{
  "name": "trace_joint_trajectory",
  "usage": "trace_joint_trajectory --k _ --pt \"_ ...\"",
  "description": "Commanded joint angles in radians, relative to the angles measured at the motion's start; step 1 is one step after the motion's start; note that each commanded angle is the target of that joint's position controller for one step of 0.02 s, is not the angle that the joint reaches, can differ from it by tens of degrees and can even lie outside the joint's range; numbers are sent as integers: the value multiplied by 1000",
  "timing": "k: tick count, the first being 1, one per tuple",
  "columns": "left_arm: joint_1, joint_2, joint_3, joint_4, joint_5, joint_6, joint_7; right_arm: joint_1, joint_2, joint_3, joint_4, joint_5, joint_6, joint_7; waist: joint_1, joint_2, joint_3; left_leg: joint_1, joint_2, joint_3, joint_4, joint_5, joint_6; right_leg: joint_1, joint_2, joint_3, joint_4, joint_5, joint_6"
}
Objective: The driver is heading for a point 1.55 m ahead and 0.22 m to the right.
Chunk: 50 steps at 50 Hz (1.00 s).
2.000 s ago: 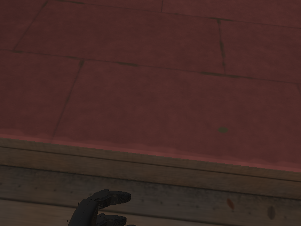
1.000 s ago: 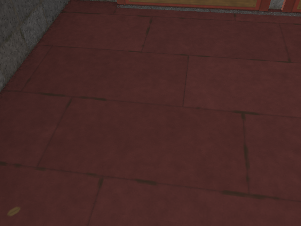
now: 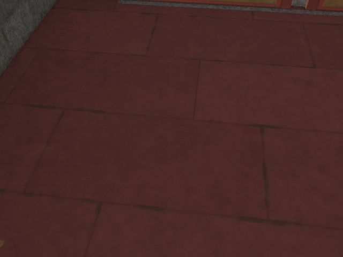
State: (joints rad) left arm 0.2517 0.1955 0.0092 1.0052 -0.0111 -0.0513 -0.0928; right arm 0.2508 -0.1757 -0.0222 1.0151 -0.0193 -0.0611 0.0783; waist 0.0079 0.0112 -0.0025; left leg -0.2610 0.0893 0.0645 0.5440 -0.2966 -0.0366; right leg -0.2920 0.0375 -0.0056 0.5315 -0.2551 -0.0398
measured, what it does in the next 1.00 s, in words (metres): climbs: right foot 0.18 m higher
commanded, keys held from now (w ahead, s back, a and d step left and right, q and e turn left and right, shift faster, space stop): w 1.00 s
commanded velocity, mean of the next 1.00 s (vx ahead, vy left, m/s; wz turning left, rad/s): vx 0.41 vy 0.00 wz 0.00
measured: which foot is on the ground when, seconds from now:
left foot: down 0.00-0.60, up 0.62-1.00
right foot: down 0.00-0.20, up 0.22-0.54, down 0.56-1.00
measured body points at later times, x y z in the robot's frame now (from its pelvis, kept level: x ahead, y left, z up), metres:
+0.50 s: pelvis +0.14 +0.03 +0.02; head +0.15 +0.02 +0.47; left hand +0.37 +0.18 -0.07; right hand +0.00 -0.13 -0.13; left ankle -0.01 +0.13 -0.73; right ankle +0.27 -0.09 -0.50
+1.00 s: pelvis +0.40 +0.01 +0.18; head +0.40 +0.01 +0.63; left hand +0.33 +0.19 +0.03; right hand +0.64 -0.18 +0.10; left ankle +0.59 +0.16 -0.47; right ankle +0.28 -0.08 -0.55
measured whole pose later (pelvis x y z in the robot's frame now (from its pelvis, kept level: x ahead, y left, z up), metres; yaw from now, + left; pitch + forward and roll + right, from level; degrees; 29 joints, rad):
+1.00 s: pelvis +0.40 +0.01 +0.18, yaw +0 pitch +6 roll +0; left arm 0.48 0.12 -0.04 1.07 0.06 -0.15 -0.05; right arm -0.02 -0.18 0.00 0.84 -0.06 -0.06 0.07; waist 0.09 -0.01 -0.11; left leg -0.88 0.10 0.03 0.89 0.07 0.04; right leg -0.07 0.03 -0.05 0.31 -0.34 -0.06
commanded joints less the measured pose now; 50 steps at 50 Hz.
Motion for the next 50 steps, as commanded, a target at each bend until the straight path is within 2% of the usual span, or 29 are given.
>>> trace_joint_trajectory --k 1,3,5,9,10,11,12,14,15,16,18,20,21,22,23,25,28,29,30,31,32,33,34,37,38,39,41,44,50 --pt "89 180 50 -20 31 -3 23 56 -131 -36 -29 -29 0 -19 19 -32 79 -136 -22 10 -72 -278 106 -16 -100 164 -205 -433 -126" --pt "134 177 58 -11 50 -7 49 45 -115 -42 -35 -43 -3 -43 40 -78 69 -218 -20 -2 6 -231 151 43 -194 322 -268 -528 -212" --pt "124 140 47 -22 37 -10 71 47 -79 -39 -30 -33 -14 -64 33 -117 35 -185 -28 16 143 -39 161 48 -305 481 -342 -473 -275" --pt "-21 141 48 -61 53 27 80 179 -35 -31 6 -28 -39 -61 -50 -71 46 191 -59 35 -92 6 179 -144 -212 262 -269 -298 -240" --pt "3 115 45 -48 70 39 70 291 -40 -32 48 -33 -57 -56 -67 -15 28 294 -30 -25 -137 29 198 -193 -147 174 -103 -198 -221" --pt "22 57 36 -56 95 40 47 462 -107 -45 111 -36 -63 -59 -91 188 -4 432 152 -343 -257 60 351 -383 3 16 254 -100 -130" --pt "-14 29 29 -45 95 24 35 606 -160 -52 151 -53 -49 -52 -188 341 66 603 357 -692 -388 -9 509 -804 87 30 782 -245 -95" --pt "-50 5 15 -42 60 -23 29 548 -125 -15 183 -125 -17 -36 -135 137 110 526 353 -612 -295 -118 399 -1222 76 198 1799 -172 -189" --pt "-81 -8 5 -76 47 -35 12 477 -41 23 170 -140 5 -28 -117 94 104 488 335 -519 -297 -123 381 -1336 68 185 1993 -133 -253" --pt "-161 -31 -12 -145 58 -26 8 413 18 58 173 -132 10 -27 -93 1 109 437 318 -433 -308 -162 353 -1396 27 192 1965 -130 -300" --pt "-265 -84 -58 -261 70 6 -1 323 49 94 183 -133 6 -49 -23 11 65 239 247 -277 -370 -161 303 -1349 -50 99 1937 -191 -326" --pt "-312 -43 -72 -317 25 25 17 161 11 95 120 -165 -37 -45 47 -23 81 -75 134 -72 -518 -175 250 -1060 -146 -15 1473 -54 -293" --pt "-358 -11 -66 -331 -5 33 25 159 -16 88 97 -162 -61 -43 25 32 77 -260 65 -3 -580 -135 241 -853 -160 -66 1300 3 -261" --pt "-472 24 -71 -372 3 56 16 146 -45 88 66 -126 -58 -29 29 33 36 -544 77 -10 -745 -66 265 -470 -142 -134 1115 -49 -203" --pt "-461 -10 -76 -364 25 57 -4 209 -93 87 57 -74 -65 -22 32 130 39 -565 114 -42 -721 254 319 -331 -67 -219 1149 -100 -125" --pt "-336 -4 -72 -294 55 66 -20 312 -234 53 66 -30 -70 -5 46 187 -8 -9 176 -17 -471 1068 322 -585 -2 -266 919 -238 -84" --pt "-220 11 -62 -279 72 39 -18 360 -257 11 89 -42 -55 16 65 267 -178 303 199 7 -188 1659 287 -425 40 -174 680 -154 -161" --pt "-61 91 -48 -222 56 27 0 424 -181 16 60 -80 -67 19 66 99 -329 -32 115 -40 52 1576 229 -7 -26 100 647 71 -267" --pt "161 177 -21 -159 68 31 26 362 -125 27 9 -90 -63 31 147 -90 -442 -282 1 -103 280 1039 205 259 -110 421 344 -84 -320" --pt "396 262 13 -66 94 25 38 221 -52 23 -8 -70 -49 44 232 -290 -370 -556 -174 -219 859 216 158 286 -275 856 -16 -230 -404" --pt "410 239 11 -36 89 -15 48 173 -57 2 -4 -32 -39 33 214 -237 -240 -678 -170 -391 1252 300 168 117 -280 930 -71 -455 -308" --pt "263 180 4 -21 64 -42 41 121 -50 4 -30 -40 -47 4 129 -196 -96 -745 -153 -386 1340 326 183 -29 -241 774 -36 -526 -257" --pt "130 102 -8 1 45 -47 31 69 -54 12 -68 -49 -46 -9 70 -85 -81 -791 -167 -365 1480 311 210 -90 -241 707 -33 -379 -281" --pt "-58 -74 -54 39 78 -52 26 9 -34 33 -122 -59 0 -33 -88 94 -78 -802 -93 -321 1343 342 255 -217 -227 439 -84 -128 -213" --pt "-73 -73 -53 45 79 -65 33 -7 -41 33 -125 -62 11 -33 -105 49 -70 -814 -77 -285 1309 280 254 -226 -200 348 -103 -103 -191" --pt "-103 -55 -43 22 92 -76 32 -26 -54 24 -140 -34 9 -26 -119 31 -64 -727 -52 -229 1177 261 245 -261 -168 208 -157 -50 -155" --pt "-117 -35 -46 -6 93 -100 49 -109 -97 11 -169 -60 -8 -18 -104 -41 -45 -645 0 -163 1043 288 205 -292 -139 124 -244 66 -156" --pt "115 30 -35 25 106 -115 73 -243 -75 19 -201 -50 -27 -16 8 -44 -74 -706 36 -102 713 380 123 -6 -168 91 -264 390 -163" --pt "314 64 -13 66 51 -98 35 -417 -26 14 -262 -38 7 -11 65 -104 33 -547 -16 -14 200 368 66 223 -258 83 -346 462 -190"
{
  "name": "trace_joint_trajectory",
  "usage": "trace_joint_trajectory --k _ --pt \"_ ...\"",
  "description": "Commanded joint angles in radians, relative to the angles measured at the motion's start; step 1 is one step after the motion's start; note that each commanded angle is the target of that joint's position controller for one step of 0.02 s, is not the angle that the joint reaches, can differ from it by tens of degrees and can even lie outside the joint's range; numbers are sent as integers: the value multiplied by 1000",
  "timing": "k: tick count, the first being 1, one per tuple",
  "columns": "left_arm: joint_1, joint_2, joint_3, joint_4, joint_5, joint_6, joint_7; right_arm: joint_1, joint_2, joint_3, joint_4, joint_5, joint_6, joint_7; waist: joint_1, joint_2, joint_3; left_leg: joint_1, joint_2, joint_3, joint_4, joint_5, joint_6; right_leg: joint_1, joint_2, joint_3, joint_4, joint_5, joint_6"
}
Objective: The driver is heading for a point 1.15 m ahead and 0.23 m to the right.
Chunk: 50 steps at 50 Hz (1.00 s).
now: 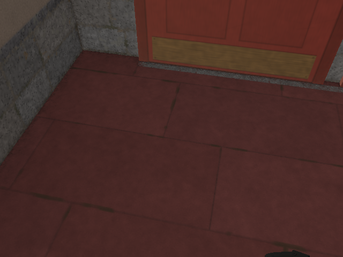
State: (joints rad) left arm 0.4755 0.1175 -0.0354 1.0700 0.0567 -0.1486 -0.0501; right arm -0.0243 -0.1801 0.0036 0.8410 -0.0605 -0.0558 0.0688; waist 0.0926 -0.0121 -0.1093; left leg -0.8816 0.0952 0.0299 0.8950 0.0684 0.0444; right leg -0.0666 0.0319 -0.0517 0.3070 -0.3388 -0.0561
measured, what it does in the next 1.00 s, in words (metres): walks ahead, turning right: left foot, then right foot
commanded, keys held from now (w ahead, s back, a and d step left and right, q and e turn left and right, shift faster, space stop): w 0.38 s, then w+e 0.62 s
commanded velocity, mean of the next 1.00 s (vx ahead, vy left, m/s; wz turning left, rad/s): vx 0.50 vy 0.00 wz -0.24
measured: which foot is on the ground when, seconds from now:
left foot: up 0.00-0.12, down 0.14-0.72, up 0.74-1.00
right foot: down 0.00-0.18, up 0.20-0.68, down 0.70-1.00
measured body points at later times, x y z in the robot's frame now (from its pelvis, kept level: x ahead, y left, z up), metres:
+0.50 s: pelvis +0.29 +0.06 +0.01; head +0.31 +0.06 +0.45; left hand +0.47 +0.30 -0.10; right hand +0.24 -0.18 -0.14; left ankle +0.23 +0.14 -0.74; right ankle +0.47 -0.11 -0.66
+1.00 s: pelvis +0.58 -0.02 +0.01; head +0.60 -0.05 +0.46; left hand +0.70 +0.23 -0.11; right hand +0.71 -0.32 -0.09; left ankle +0.78 +0.13 -0.67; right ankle +0.55 -0.08 -0.74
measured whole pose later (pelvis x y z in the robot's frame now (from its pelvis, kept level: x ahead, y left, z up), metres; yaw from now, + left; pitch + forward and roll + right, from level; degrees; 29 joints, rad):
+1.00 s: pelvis +0.58 -0.02 +0.01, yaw -17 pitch +3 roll +0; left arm 0.31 0.23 0.08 0.85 -0.02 -0.06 0.01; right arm 0.02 -0.26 -0.07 0.78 -0.01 -0.11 -0.03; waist 0.05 0.03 0.02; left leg -0.70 0.10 -0.10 0.79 -0.07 -0.04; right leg -0.21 0.12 0.10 0.35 -0.18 -0.10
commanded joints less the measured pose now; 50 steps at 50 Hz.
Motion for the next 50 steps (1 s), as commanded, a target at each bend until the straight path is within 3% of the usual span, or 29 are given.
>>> trace_joint_trajectory --k 1,4,6,7,8,9,10,11,12,14,15,16,17,19,21,24,29,32,34,35,36,37,38,39,40,41,44,47,50 --pt "95 145 38 3 -27 0 -10 -169 -29 -18 -95 7 6 -7 -21 -75 149 60 -25 13 -219 -12 -13 85 -273 139 -118 576 -173" --pt "75 166 57 7 -27 16 -5 -215 -51 -42 -106 17 3 -17 -35 -83 140 154 -64 43 -370 -110 17 222 -301 134 -74 729 -158" --pt "39 196 74 -5 -14 32 5 -152 -94 -68 -97 44 -13 -30 -88 -80 82 380 -114 82 -442 -75 63 221 -276 84 28 1001 -124" --pt "57 190 79 -8 2 31 12 -67 -130 -87 -78 53 -28 -43 -106 -80 -6 621 -119 75 -376 -19 105 136 -227 52 122 1066 -71" --pt "155 99 54 -18 17 20 33 100 -142 -85 -39 37 -39 -49 -104 22 -232 1087 3 -27 -225 214 233 -110 -158 37 348 826 -10" --pt "159 63 32 -64 18 8 21 371 -149 -84 23 31 -38 -62 -202 223 -388 1475 195 -421 -409 -20 379 -472 3 48 623 286 56" --pt "12 117 57 -73 -1 25 -7 570 -147 -94 121 7 -39 -73 -278 199 -292 1455 238 -587 -574 -159 330 -629 41 119 873 -157 37" --pt "-99 141 82 -103 -18 29 -9 516 -193 -117 137 5 -52 -82 -261 127 -60 1237 208 -510 -616 -277 242 -735 -20 175 1016 -89 -8" --pt "-135 153 90 -97 -10 25 -2 415 -179 -119 122 12 -55 -90 -215 84 43 1027 195 -414 -643 -240 224 -715 -81 182 1039 -12 -34" --pt "-162 77 77 -114 19 30 8 291 -26 -75 105 23 -49 -84 -114 29 37 813 176 -295 -694 -82 228 -607 -141 171 1012 73 -58" --pt "-171 38 70 -125 20 40 6 269 12 -63 95 25 -50 -81 -87 32 31 768 165 -266 -717 -57 231 -597 -150 159 1014 70 -57" --pt "-179 153 112 -158 -127 28 48 219 -34 -62 80 75 -59 -61 -60 21 48 781 144 -220 -724 -38 201 -623 -157 133 1026 94 -26" --pt "-195 147 109 -165 -130 30 66 217 -56 -63 86 81 -63 -55 -50 41 57 743 138 -197 -741 -55 192 -644 -175 133 983 111 -11" --pt "-248 121 102 -193 -93 42 77 255 -84 -65 103 68 -61 -59 -50 42 122 663 135 -168 -768 -65 192 -704 -205 117 890 163 28" --pt "-322 107 95 -223 -77 48 68 288 -117 -69 113 52 -56 -71 -61 60 141 623 107 -94 -777 -31 177 -702 -205 94 733 294 36" --pt "-439 115 90 -251 -80 52 54 349 -154 -74 118 58 -62 -84 -107 52 134 633 74 -10 -793 17 138 -589 -159 47 473 471 17" --pt "-585 134 87 -304 -90 68 27 454 -162 -84 166 69 -42 -94 -155 42 191 930 153 39 -748 74 110 -687 -125 55 306 430 -24" --pt "-572 161 100 -322 -82 67 7 417 -195 -96 150 66 -22 -101 -121 70 150 1020 174 87 -613 427 84 -589 -65 -10 287 276 -67" --pt "-403 223 135 -291 -77 71 1 372 -224 -104 127 64 -3 -107 -21 98 49 1010 142 134 -348 681 46 -346 15 -63 249 219 -104" --pt "-219 291 168 -244 -73 76 9 353 -218 -100 101 59 -3 -111 52 72 -43 829 101 144 -99 575 14 -50 -8 20 249 282 -144" --pt "-80 400 195 -231 -68 80 24 408 -136 -72 57 36 -26 -98 37 -131 -180 407 -39 136 295 24 -50 365 -251 453 239 293 -288" --pt "-67 383 181 -233 -74 79 24 420 -94 -49 46 52 -72 -75 7 -220 -294 162 -176 -50 538 -612 -67 526 -385 876 36 193 -406" --pt "-96 323 167 -237 -65 81 30 328 -160 -71 24 91 -105 -62 25 -159 -215 50 -104 -141 582 -554 -42 478 -337 767 12 159 -339" --pt "-178 275 156 -260 -68 78 34 252 -179 -72 -2 100 -118 -65 4 -85 -97 39 -56 -120 533 -463 -28 322 -297 609 8 226 -292" --pt "-265 248 146 -285 -68 75 32 224 -181 -78 -5 82 -116 -77 -48 20 -18 98 -16 -106 444 -406 -30 134 -262 503 -15 338 -265" --pt "-310 222 138 -296 -65 70 32 214 -189 -91 -17 64 -103 -88 -88 36 17 181 14 -104 369 -384 -39 -6 -228 432 -33 405 -245" --pt "-302 234 137 -306 -67 65 43 215 -151 -94 -56 52 -64 -99 -129 -5 48 260 25 -91 215 -355 -69 -178 -181 368 -74 434 -243" --pt "-244 281 152 -305 -72 64 63 94 -131 -87 -103 41 -54 -106 -97 -25 75 266 -7 -76 -21 -168 -93 -233 -137 314 -87 432 -219" --pt "-188 276 153 -299 -82 72 68 -8 -112 -76 -130 53 -57 -97 -50 -58 82 330 -57 -76 -245 -6 -88 -237 -102 301 -62 345 -176"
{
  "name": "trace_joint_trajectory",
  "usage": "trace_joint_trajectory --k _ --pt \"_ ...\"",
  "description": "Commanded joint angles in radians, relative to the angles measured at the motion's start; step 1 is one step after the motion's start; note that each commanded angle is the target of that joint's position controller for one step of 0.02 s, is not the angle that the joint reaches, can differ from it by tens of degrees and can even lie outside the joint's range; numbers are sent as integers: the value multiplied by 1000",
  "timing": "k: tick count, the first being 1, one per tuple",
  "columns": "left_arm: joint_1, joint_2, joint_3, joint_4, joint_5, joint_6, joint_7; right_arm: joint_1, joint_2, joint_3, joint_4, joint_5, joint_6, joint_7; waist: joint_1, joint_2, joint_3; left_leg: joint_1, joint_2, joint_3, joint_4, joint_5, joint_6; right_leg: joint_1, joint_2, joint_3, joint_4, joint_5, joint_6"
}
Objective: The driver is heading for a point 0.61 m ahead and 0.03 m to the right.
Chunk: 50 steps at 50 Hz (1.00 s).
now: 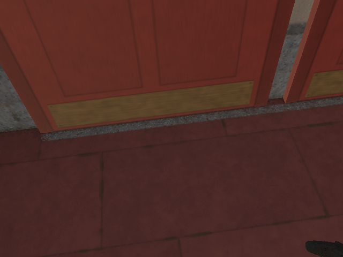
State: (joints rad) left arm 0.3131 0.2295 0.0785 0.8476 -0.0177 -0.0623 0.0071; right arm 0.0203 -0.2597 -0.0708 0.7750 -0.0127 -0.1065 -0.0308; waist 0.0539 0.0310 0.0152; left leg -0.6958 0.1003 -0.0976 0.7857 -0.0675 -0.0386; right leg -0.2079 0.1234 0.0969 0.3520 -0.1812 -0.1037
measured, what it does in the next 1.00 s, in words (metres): walks ahead, turning right: left foot, then right foot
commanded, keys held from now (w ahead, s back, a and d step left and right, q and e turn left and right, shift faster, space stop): w+e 0.34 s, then w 0.34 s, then w+q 0.02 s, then no key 0.30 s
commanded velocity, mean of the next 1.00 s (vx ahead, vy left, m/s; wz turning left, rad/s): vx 0.43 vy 0.00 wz -0.32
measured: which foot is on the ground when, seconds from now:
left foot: up 0.00-0.16, down 0.18-0.68, up 0.70-1.00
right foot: down 0.00-0.18, up 0.20-0.66, down 0.68-1.00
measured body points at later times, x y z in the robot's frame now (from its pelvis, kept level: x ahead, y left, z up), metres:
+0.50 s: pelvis +0.26 +0.03 +0.00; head +0.29 +0.02 +0.45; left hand +0.52 +0.22 -0.09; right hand +0.21 -0.25 -0.13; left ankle +0.25 +0.15 -0.75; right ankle +0.34 -0.17 -0.68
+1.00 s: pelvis +0.46 -0.10 +0.00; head +0.49 -0.12 +0.45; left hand +0.64 +0.13 -0.11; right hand +0.52 -0.40 -0.12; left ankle +0.61 +0.02 -0.70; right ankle +0.44 -0.18 -0.75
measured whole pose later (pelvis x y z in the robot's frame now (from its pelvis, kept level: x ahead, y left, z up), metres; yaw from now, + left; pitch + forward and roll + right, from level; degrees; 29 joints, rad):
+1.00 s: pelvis +0.46 -0.10 +0.00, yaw -18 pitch +2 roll -1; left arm 0.22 0.26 0.04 0.80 0.03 -0.07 -0.02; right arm 0.13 -0.29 -0.04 0.80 -0.01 -0.02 -0.02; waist 0.02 0.05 0.04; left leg -0.60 0.10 -0.02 0.78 -0.15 -0.05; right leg -0.19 0.06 -0.05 0.32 -0.16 -0.07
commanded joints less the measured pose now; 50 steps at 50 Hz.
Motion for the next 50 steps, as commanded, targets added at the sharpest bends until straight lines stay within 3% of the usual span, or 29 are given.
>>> trace_joint_trajectory --k 1,6,8,9,10,11,12,13,14,15,17,20,23,26,29,31,32,33,34,35,36,37,38,39,41,43,44,46,50 --pt "-9 163 39 -73 -9 -13 10 -80 -36 -1 -74 11 -8 6 1 -111 -40 157 -74 51 -177 150 -5 -84 -199 171 -101 154 -123" --pt "43 158 41 -67 -9 1 16 -135 -88 -11 -115 23 -34 34 13 -125 -41 190 -104 19 -310 36 23 61 -250 317 27 90 -114" --pt "20 152 39 -85 -5 8 21 -33 -107 -22 -91 23 -49 37 -49 -148 -71 342 -118 42 -377 3 57 61 -220 336 118 149 -89" --pt "-8 118 27 -105 1 3 18 90 -143 -38 -67 9 -54 32 -109 -137 -154 548 -56 2 -354 14 101 -8 -174 295 259 199 -57" --pt "-11 65 9 -131 15 -3 13 271 -210 -55 -49 0 -49 24 -174 -10 -293 827 131 -176 -336 2 168 -167 -96 178 553 9 -12" --pt "131 49 0 -154 -20 -13 11 333 -257 -68 -16 -4 -34 29 -103 356 -383 1085 329 -627 -429 -202 331 -508 -6 89 811 -413 42" --pt "116 155 18 -124 -30 -13 14 291 -152 -47 -46 14 -26 28 -124 218 -294 1033 324 -644 -464 -394 307 -624 -97 107 937 -376 56" --pt "13 194 29 -139 -20 -6 13 250 -99 -33 -59 17 -17 22 -147 110 -174 911 279 -486 -476 -368 259 -646 -128 81 972 -273 65" --pt "-39 174 29 -151 -9 0 13 204 -91 -25 -64 8 -8 21 -126 27 -106 779 237 -370 -500 -253 234 -608 -161 51 961 -200 71" --pt "-69 155 31 -168 0 2 10 176 -76 -20 -56 3 -4 23 -105 23 -53 685 203 -291 -525 -162 228 -589 -187 48 921 -157 72" --pt "-54 111 27 -180 -11 11 2 164 -60 -14 -42 -1 -7 27 -71 65 -29 586 155 -158 -576 -67 212 -525 -223 24 871 -129 71" --pt "-88 71 14 -207 -4 16 2 205 -94 -26 -6 5 -17 34 -65 44 -24 565 151 -69 -616 74 246 -536 -228 19 759 -76 85" --pt "-152 61 -1 -232 6 12 -6 218 -135 -34 18 18 -11 25 -70 26 -24 579 143 10 -630 119 241 -524 -238 -10 563 52 94" --pt "-278 43 -19 -262 10 0 -24 254 -164 -37 39 28 -1 22 -113 24 -2 570 128 68 -623 105 220 -448 -218 -77 368 158 92" --pt "-356 61 -21 -293 -3 -5 -38 320 -191 -40 72 41 11 25 -138 51 22 636 158 62 -602 67 209 -417 -190 -105 259 126 76" --pt "-367 85 -15 -305 -4 -9 -45 335 -204 -41 90 47 22 26 -123 79 29 684 185 57 -560 132 194 -379 -168 -119 201 64 46" --pt "-320 125 0 -295 6 -15 -44 332 -227 -47 93 40 27 29 -88 102 0 684 179 83 -501 283 177 -286 -145 -135 182 38 26" --pt "-213 157 19 -261 13 -17 -40 324 -222 -42 96 44 31 28 -22 90 -66 670 146 128 -369 436 152 -121 -113 -159 139 58 1" --pt "-50 208 45 -212 18 -16 -31 332 -189 -28 94 37 30 25 53 65 -161 558 102 172 -165 444 119 131 -122 -132 165 82 -30" --pt "121 302 68 -186 36 -10 -12 349 -110 2 58 9 19 29 100 -117 -309 241 16 210 219 93 67 481 -376 193 181 96 -125" --pt "112 311 55 -192 41 -7 -14 397 -60 23 46 14 -4 34 50 -315 -418 4 -118 82 471 -538 34 596 -546 596 21 135 -248" --pt "68 249 36 -205 42 -19 -18 325 -144 2 51 25 -10 38 67 -223 -331 -99 -66 16 570 -480 37 519 -513 523 -2 234 -225" --pt "1 210 21 -209 35 -25 -20 265 -161 0 33 27 -8 35 40 -182 -228 -102 -24 45 556 -394 40 386 -481 334 11 452 -196" --pt "-66 177 10 -210 30 -28 -26 252 -152 1 39 12 2 26 -3 -109 -183 -47 10 57 502 -339 28 263 -426 217 6 595 -169" --pt "-142 137 -4 -199 30 -35 -34 292 -139 -1 47 7 38 17 -84 -119 -131 85 37 51 419 -301 14 81 -372 103 -47 669 -139" --pt "-178 140 -6 -185 37 -42 -33 325 -123 0 51 12 60 13 -122 -111 -128 157 18 61 362 -248 -1 6 -350 31 -75 774 -146" --pt "-184 169 4 -171 42 -40 -31 332 -84 11 50 7 64 14 -129 -103 -124 193 11 73 290 -224 -11 -31 -341 -17 -82 754 -152" --pt "-216 146 -9 -160 47 -37 -23 278 -75 19 30 -4 81 9 -130 -116 -103 219 16 72 130 -123 -20 -46 -309 -60 -91 736 -128" --pt "-178 178 -4 -109 42 -23 -19 166 -86 25 -6 4 95 12 -74 -117 -101 291 -7 75 -94 -8 -11 -4 -314 -56 -84 581 -115"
